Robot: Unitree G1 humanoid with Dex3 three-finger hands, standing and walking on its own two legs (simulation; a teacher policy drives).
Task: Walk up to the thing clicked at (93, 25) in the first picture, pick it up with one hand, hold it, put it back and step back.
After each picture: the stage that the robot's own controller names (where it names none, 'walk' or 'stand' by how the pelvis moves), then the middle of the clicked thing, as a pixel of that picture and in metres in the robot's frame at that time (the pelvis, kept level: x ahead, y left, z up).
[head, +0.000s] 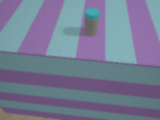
stand; (91, 22) +0.65 -0.02 +0.05
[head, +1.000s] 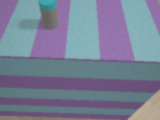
walk; (49, 13) +0.59 +0.17 +0.09
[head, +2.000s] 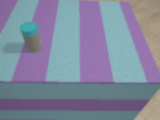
stand; (31, 37) +0.54 +0.23 +0.05
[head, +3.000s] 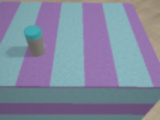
stand; (35, 41) +0.52 +0.21 +0.05
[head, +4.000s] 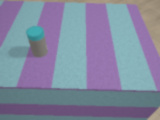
stand; (37, 42) +0.51 +0.21 +0.05
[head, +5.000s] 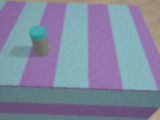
stand; (40, 41) +0.52 +0.20 +0.05
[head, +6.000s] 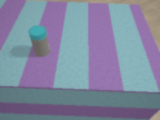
stand; (40, 41) +0.52 +0.19 +0.05
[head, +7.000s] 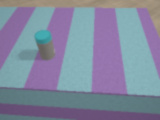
rise first; (45, 45) +0.51 +0.20 +0.06
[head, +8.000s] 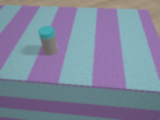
go down; (48, 41) +0.55 +0.19 +0.06
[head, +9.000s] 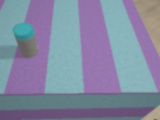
go down; (26, 41) +0.49 +0.19 +0.07
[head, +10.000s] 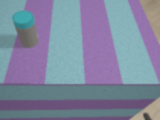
close in; (26, 30) +0.51 +0.19 +0.08
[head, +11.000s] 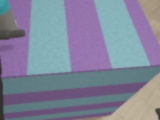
close; (2, 17) +0.53 +0.21 +0.11
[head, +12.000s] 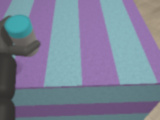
lift; (23, 37) +0.41 +0.17 +0.19
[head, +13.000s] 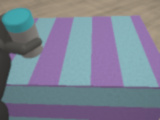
lift; (25, 34) +0.32 +0.17 +0.29
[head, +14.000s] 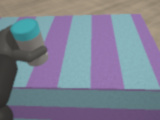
hold; (31, 43) +0.33 +0.16 +0.25
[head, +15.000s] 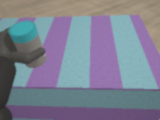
hold; (29, 45) +0.33 +0.16 +0.24
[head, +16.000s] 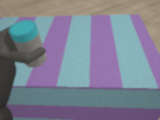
crouch; (29, 45) +0.33 +0.16 +0.24
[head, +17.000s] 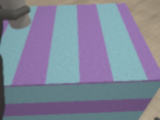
crouch; (14, 6) +0.46 +0.19 +0.27
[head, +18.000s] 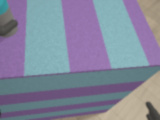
lower; (0, 16) +0.51 +0.20 +0.11
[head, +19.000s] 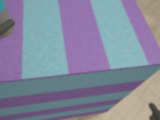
lower; out of the picture +0.52 +0.20 +0.11
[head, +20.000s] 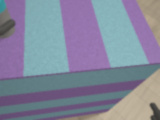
lower; out of the picture +0.52 +0.21 +0.11
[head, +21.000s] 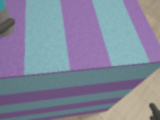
lower; out of the picture +0.52 +0.21 +0.11
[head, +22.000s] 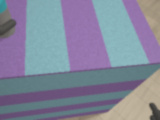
loosen; out of the picture +0.52 +0.21 +0.12
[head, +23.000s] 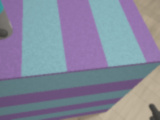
withdraw; out of the picture +0.52 +0.21 +0.11
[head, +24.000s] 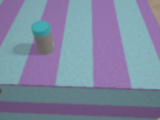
sink last; (43, 38) +0.50 +0.18 +0.09
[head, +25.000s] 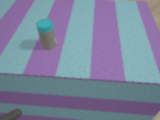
stand; (47, 34) +0.54 +0.20 +0.08
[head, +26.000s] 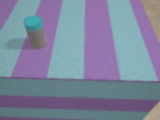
stand; (36, 33) +0.53 +0.20 +0.09
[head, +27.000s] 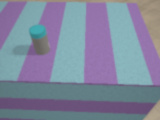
stand; (40, 40) +0.54 +0.20 +0.05
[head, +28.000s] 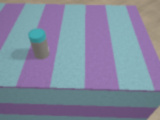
stand; (39, 44) +0.51 +0.20 +0.05
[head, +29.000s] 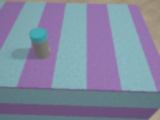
stand; (40, 44) +0.51 +0.19 +0.05
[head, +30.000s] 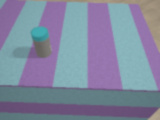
stand; (41, 42) +0.51 +0.19 +0.05
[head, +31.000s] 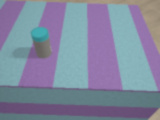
stand; (42, 43) +0.51 +0.19 +0.05
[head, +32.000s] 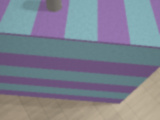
walk; out of the picture +0.67 +0.14 +0.07
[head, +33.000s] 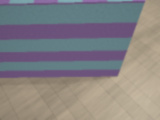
walk; out of the picture +0.95 +0.24 +0.07
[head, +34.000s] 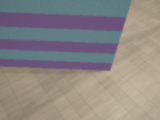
walk; out of the picture +1.17 +0.21 +0.07
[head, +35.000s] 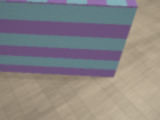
stand; out of the picture +1.12 +0.17 +0.05
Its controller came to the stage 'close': yes
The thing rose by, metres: 0.21
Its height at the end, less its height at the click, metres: +0.00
